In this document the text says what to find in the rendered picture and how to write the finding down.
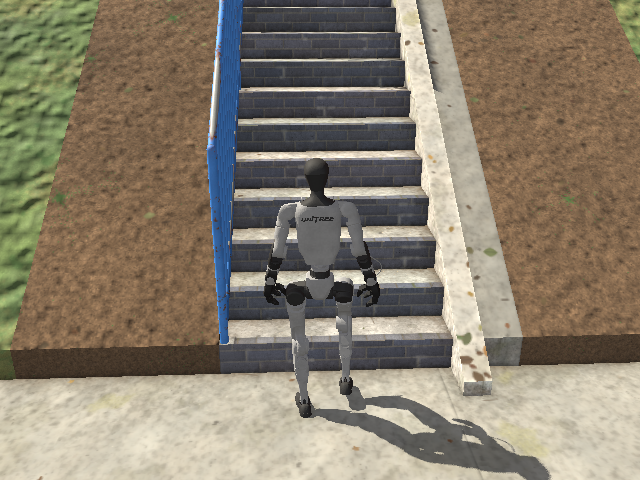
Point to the stairs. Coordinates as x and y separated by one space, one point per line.
324 79

